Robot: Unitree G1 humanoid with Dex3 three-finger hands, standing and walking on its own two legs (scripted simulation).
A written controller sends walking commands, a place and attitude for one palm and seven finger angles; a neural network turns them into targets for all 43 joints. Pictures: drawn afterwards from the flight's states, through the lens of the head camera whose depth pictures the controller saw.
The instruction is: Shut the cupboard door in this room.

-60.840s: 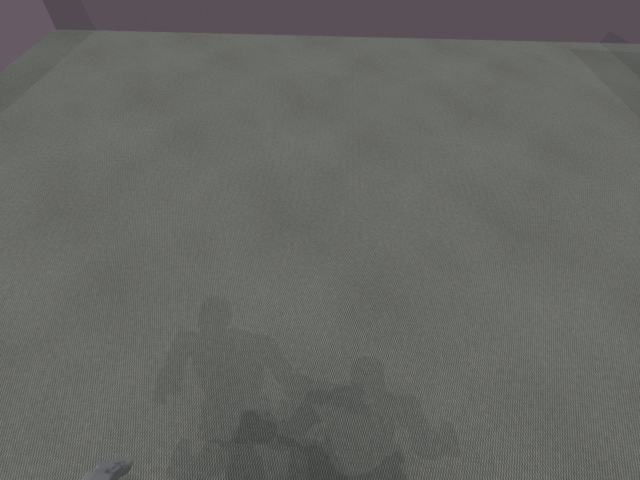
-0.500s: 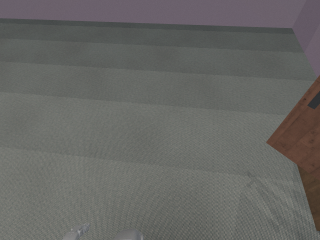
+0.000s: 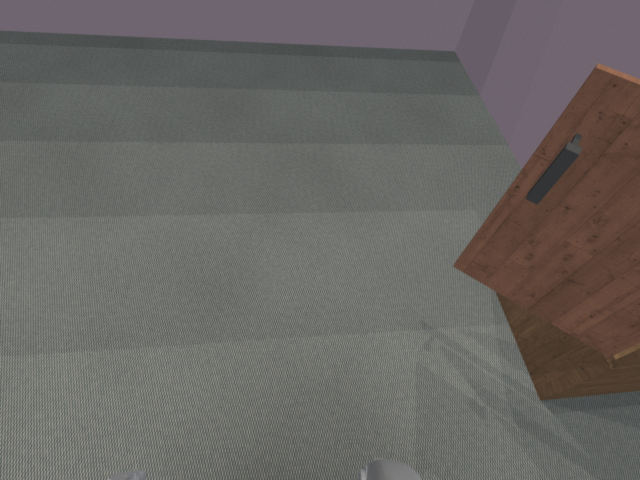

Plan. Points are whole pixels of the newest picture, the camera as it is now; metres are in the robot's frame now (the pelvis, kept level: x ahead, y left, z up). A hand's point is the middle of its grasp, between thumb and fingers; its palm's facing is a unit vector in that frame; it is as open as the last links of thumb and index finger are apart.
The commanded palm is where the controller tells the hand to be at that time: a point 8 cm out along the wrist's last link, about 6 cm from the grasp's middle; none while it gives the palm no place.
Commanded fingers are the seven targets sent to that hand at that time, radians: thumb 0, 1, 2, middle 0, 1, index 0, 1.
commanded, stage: turn to face it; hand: left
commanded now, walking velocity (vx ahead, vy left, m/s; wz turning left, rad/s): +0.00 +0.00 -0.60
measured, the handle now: (554, 168) +0.65 -0.38 +0.01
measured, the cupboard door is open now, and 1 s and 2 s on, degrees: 49 49 49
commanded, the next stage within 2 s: take the last steps up to it in 0.84 s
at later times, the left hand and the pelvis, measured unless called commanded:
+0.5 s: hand (232, 460) +0.16 +0.12 -0.16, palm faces -0.27 -0.93 -0.26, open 7.4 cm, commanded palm none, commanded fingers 0.00 0.90 0.90 -0.20 -0.30 -0.20 -0.30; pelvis +0.02 -0.04 +0.00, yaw -16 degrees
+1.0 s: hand (226, 409) +0.22 +0.15 -0.17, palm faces -0.43 -0.88 -0.21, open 7.4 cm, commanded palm none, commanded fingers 0.00 0.90 0.90 -0.20 -0.30 -0.20 -0.30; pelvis +0.06 +0.00 +0.00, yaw -28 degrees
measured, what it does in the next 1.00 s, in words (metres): steps on the spot, turning right: right foot, then left foot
